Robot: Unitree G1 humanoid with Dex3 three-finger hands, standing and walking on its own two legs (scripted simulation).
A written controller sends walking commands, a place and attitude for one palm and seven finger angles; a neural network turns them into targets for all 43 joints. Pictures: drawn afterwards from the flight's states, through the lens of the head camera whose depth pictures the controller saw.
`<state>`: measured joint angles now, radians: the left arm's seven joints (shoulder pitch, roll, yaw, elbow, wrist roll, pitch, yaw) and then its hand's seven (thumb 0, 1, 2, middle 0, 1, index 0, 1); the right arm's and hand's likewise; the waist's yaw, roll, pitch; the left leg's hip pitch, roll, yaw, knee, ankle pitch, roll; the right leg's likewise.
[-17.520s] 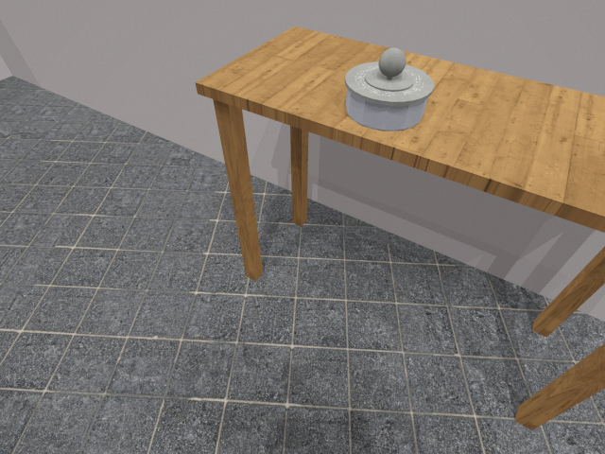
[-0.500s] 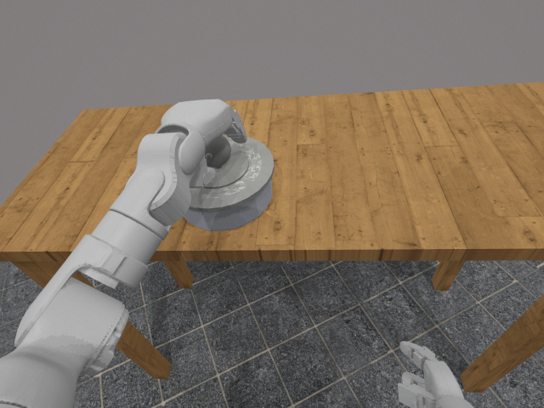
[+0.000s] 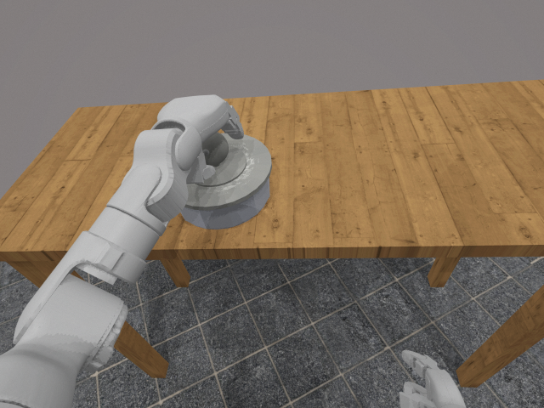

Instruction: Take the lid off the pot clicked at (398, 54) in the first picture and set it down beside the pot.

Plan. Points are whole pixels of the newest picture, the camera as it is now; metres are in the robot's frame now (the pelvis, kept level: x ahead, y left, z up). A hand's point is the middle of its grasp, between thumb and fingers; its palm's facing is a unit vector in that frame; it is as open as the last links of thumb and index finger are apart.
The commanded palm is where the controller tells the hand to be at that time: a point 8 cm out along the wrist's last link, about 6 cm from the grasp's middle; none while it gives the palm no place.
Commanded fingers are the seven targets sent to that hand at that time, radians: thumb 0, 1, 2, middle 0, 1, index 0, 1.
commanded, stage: close the fingers and squeeze the knob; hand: left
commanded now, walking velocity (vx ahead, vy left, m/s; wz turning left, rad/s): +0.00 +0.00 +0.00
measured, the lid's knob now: (211, 148) +0.46 +0.11 +0.17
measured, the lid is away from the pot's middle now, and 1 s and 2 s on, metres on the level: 0.01 0.01 0.00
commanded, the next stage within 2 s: lift the lid straight up in 0.96 s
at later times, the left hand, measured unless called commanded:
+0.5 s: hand (204, 153) +0.42 +0.11 +0.19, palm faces -0.18 -0.05 -0.98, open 7.7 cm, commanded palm +0.39 +0.11 +0.25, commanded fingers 0.00 0.17 1.26 -0.79 -0.59 -0.88 -0.64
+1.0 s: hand (205, 153) +0.42 +0.11 +0.19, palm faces -0.17 -0.06 -0.98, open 7.6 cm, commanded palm +0.39 +0.12 +0.25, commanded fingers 0.00 0.38 1.31 -0.89 -0.64 -1.02 -0.72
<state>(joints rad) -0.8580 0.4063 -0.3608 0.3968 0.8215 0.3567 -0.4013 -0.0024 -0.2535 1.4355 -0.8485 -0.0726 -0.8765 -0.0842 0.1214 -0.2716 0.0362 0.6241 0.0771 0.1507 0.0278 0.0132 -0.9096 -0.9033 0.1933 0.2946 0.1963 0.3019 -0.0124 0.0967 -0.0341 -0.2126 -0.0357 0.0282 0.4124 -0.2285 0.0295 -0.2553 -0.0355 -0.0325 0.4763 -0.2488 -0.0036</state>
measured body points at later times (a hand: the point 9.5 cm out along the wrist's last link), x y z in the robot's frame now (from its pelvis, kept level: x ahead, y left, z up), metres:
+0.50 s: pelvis +0.00 +0.00 +0.00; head +0.00 -0.05 +0.45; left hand +0.43 +0.11 +0.24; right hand +0.18 -0.23 -0.11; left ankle -0.01 +0.10 -0.74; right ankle +0.00 -0.12 -0.74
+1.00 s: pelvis +0.00 +0.00 +0.00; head +0.00 -0.05 +0.45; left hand +0.43 +0.11 +0.24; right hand +0.18 -0.23 -0.11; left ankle -0.01 +0.10 -0.74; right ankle +0.00 -0.12 -0.74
